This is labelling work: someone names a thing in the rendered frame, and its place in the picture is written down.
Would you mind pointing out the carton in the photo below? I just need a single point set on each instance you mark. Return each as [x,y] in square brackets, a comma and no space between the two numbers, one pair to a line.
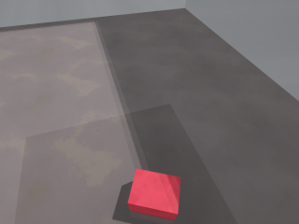
[155,194]

